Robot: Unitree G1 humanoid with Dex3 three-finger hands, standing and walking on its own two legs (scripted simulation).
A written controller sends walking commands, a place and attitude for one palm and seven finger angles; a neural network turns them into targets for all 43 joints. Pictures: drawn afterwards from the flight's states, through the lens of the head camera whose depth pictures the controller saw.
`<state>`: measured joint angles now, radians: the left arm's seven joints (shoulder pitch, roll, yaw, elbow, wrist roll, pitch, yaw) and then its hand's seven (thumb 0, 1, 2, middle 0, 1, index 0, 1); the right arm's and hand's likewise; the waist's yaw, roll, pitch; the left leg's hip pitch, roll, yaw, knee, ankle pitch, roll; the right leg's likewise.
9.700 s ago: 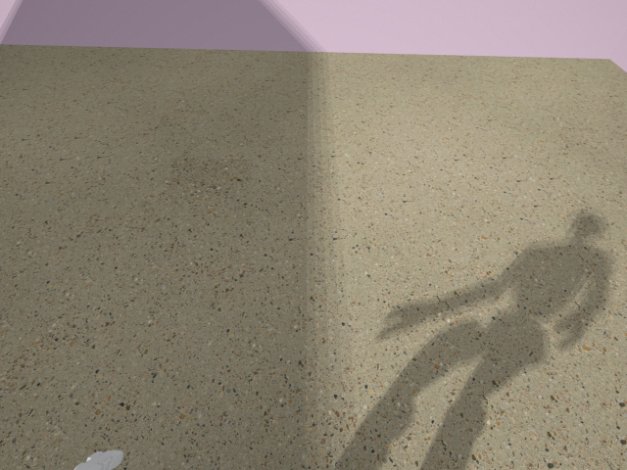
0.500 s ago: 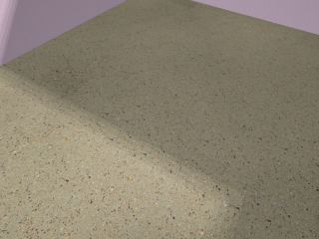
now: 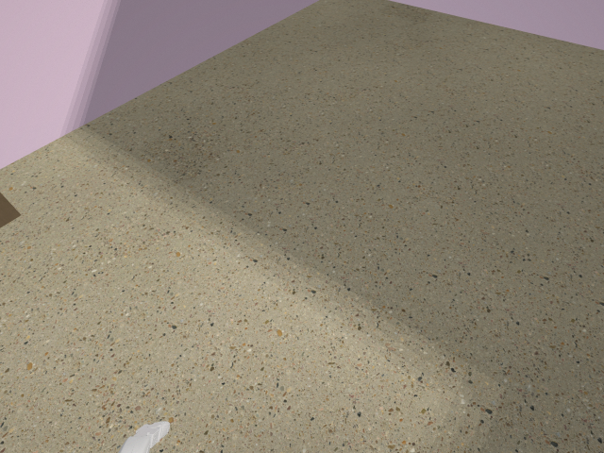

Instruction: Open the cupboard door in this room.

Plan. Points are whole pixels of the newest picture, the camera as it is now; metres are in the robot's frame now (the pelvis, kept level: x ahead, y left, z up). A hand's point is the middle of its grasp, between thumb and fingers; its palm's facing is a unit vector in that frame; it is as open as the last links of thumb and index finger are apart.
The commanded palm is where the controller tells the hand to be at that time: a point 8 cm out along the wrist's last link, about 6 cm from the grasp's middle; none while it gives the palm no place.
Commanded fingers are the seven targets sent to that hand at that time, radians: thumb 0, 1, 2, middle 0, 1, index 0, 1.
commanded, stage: turn or walk to find it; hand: left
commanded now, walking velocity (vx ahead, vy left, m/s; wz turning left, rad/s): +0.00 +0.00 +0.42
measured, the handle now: out of the picture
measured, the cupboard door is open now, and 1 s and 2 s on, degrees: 0 0 0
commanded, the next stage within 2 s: stand and wait in 1.02 s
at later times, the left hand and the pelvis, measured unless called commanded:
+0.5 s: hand out of the picture -0.07 +0.23 -0.19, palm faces +0.31 -0.92 -0.24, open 7.4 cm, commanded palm none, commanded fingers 0.00 0.90 0.90 -0.20 -0.30 -0.20 -0.30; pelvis -0.04 +0.02 -0.01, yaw +15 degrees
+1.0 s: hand out of the picture -0.03 +0.22 -0.14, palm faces +0.42 -0.86 -0.28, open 7.4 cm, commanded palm none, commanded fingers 0.00 0.90 0.90 -0.20 -0.30 -0.20 -0.30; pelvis -0.05 -0.01 +0.00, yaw +26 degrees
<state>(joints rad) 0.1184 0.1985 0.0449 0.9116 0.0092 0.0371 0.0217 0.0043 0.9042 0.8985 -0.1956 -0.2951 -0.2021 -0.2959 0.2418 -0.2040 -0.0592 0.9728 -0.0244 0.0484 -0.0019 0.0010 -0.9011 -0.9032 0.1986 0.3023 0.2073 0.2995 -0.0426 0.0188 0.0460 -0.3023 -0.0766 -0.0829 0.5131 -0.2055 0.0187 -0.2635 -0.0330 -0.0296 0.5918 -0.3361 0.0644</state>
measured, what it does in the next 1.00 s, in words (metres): steps on the spot, turning left: left foot, then right foot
